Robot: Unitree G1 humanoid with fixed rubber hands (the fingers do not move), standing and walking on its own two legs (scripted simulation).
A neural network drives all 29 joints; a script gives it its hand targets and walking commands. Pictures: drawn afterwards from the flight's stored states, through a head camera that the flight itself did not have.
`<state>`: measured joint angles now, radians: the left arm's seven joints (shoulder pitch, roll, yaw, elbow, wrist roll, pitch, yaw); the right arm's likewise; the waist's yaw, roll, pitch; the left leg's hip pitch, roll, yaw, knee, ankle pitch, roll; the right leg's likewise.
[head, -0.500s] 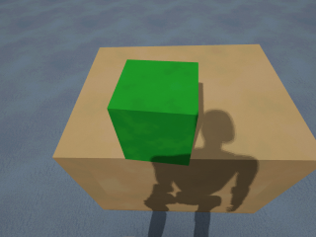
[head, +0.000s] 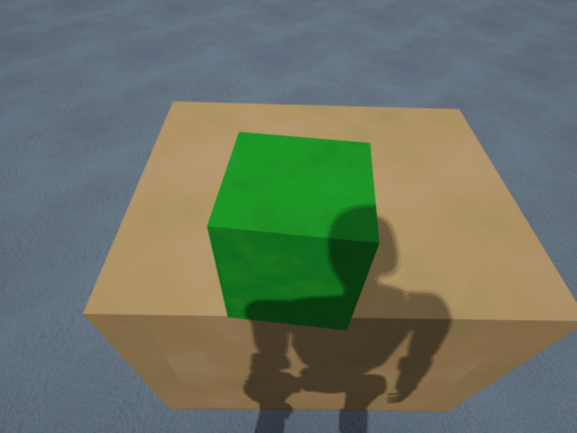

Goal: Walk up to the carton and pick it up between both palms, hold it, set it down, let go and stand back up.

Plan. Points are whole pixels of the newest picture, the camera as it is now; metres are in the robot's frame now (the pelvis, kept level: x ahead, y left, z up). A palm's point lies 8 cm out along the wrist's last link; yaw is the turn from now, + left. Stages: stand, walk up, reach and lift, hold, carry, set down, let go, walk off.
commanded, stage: stand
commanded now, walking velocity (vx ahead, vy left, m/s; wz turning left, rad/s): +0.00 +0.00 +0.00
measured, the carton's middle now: (294, 234) +0.42 +0.00 +0.02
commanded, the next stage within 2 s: reach and lift in 1.04 s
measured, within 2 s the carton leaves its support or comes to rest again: neither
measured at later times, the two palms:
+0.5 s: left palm out of the picture -0.05 +0.18 -0.15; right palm out of the picture -0.03 -0.22 -0.15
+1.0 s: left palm out of the picture -0.06 +0.17 -0.15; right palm out of the picture -0.05 -0.22 -0.15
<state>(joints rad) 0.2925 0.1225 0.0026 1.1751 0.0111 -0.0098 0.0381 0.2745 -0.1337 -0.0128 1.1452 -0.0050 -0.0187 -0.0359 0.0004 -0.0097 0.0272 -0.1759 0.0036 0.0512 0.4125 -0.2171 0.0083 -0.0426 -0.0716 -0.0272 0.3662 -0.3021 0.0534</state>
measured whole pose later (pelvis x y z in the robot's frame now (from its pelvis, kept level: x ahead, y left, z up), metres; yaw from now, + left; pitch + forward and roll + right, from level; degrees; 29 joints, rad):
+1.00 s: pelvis -0.01 -0.03 +0.00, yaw +1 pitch -2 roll +0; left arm 0.35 0.10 -0.01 1.17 0.01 -0.02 0.04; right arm 0.31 -0.10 0.01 1.18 -0.01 -0.01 -0.04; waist 0.00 0.01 0.04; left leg -0.19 0.05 0.02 0.43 -0.20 -0.04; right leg -0.05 -0.02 -0.05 0.38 -0.29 0.01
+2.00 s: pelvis -0.04 -0.02 +0.00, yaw -4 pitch +1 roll +0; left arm 0.22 0.21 0.05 0.29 -0.08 0.47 -0.06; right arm 0.29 -0.12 0.04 0.30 0.11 0.25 -0.05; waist 0.02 -0.02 0.06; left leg -0.23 0.07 0.08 0.35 -0.13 -0.03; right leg -0.14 -0.02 -0.01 0.36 -0.23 0.01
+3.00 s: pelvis -0.02 -0.02 +0.01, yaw -4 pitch -1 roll +0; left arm 0.27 0.30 -0.02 0.19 -0.23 0.00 -0.04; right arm 0.32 -0.09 0.02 0.18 0.15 -0.07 -0.10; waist 0.06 -0.01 0.03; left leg -0.14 0.05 0.07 0.34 -0.16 -0.03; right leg -0.05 -0.03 0.00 0.31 -0.24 0.02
